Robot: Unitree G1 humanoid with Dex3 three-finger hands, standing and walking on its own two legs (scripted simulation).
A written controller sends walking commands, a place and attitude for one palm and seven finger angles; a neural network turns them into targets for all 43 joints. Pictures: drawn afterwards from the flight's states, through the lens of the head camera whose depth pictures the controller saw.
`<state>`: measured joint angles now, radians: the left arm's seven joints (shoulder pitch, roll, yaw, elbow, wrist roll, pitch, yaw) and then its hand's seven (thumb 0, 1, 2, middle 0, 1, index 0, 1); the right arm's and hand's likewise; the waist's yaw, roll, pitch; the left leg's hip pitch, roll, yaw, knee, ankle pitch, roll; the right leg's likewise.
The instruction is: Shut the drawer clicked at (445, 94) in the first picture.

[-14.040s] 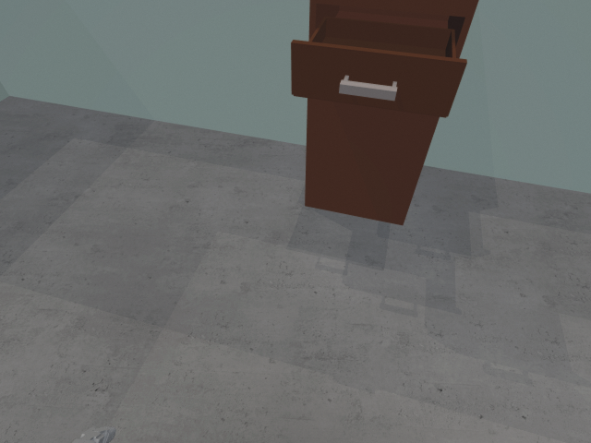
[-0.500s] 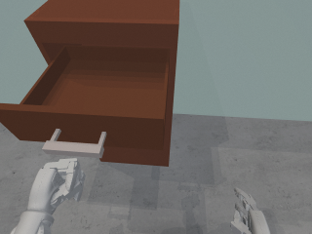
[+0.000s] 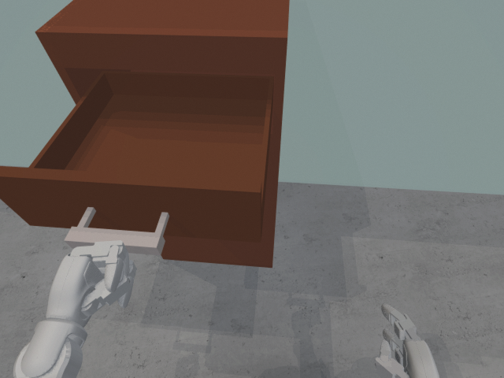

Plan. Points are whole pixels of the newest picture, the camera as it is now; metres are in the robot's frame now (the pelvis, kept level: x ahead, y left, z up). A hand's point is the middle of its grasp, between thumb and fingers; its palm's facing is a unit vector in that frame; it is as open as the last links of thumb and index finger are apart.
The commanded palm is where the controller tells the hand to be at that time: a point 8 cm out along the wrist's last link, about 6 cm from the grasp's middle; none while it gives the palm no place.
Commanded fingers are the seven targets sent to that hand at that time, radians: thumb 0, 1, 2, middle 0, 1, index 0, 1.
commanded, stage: push the drawer shut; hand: left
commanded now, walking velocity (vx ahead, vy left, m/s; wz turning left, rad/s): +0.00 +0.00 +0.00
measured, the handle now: (121, 228) +0.32 +0.22 +0.08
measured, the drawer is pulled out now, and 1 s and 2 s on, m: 0.29 0.18 0.07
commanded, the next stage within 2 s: none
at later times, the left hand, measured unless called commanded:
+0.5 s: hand (132, 253) +0.28 +0.20 +0.07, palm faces -0.04 -1.00 -0.07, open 2.9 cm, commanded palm +0.28 +0.24 +0.08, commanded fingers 0.00 0.90 0.90 -1.40 -1.60 -1.40 -1.60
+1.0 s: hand (147, 215) +0.34 +0.19 +0.07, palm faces -0.04 -1.00 -0.05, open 3.0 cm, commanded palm +0.34 +0.24 +0.08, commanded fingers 0.00 0.90 0.90 -1.40 -1.60 -1.40 -1.60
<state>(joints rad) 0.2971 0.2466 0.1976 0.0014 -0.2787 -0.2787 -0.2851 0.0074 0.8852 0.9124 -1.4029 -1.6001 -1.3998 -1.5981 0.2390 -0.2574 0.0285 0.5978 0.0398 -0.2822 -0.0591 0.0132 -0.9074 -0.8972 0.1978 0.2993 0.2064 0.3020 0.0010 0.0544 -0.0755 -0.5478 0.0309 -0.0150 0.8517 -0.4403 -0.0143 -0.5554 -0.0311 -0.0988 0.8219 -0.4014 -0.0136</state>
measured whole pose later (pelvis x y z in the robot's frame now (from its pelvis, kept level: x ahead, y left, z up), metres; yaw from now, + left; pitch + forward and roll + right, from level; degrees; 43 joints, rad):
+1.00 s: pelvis -0.02 +0.00 +0.01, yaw -1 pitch +9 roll +0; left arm -0.28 0.30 0.24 0.59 -0.23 -0.33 -0.29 -0.02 0.81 0.94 -1.40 -1.60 -1.40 -1.60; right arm 0.28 -0.27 0.03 0.66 0.04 -0.17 -0.06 0.01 -0.91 -0.90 0.20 0.30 0.21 0.30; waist -0.03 0.03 -0.04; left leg -0.56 0.03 0.01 0.79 -0.39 -0.01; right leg -0.58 -0.03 -0.08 0.78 -0.35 -0.01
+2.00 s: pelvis -0.02 +0.01 -0.01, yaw -2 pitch +16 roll -1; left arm -0.81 0.45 0.34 1.12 -0.13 -0.38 -0.27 0.01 0.83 0.96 -1.40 -1.60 -1.40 -1.60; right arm 0.35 -0.27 0.04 0.67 0.02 -0.06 -0.02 0.01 -0.91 -0.90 0.20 0.30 0.21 0.30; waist -0.12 0.02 -0.07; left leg -0.76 0.04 0.01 0.90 -0.41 0.00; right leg -0.77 -0.02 -0.07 0.85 -0.34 -0.01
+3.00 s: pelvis -0.03 +0.02 -0.03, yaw -2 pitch +24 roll -4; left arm -1.17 0.67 0.35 1.35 -0.04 -0.31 -0.27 -0.02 0.58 0.93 -1.40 -1.60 -1.40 -1.60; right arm 0.42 -0.29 0.08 0.67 -0.03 -0.03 -0.02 0.00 -0.91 -0.90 0.20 0.30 0.21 0.30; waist -0.22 0.03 -0.07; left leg -0.99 0.05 -0.03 1.00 -0.42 0.02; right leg -0.95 -0.01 -0.10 0.87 -0.33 0.01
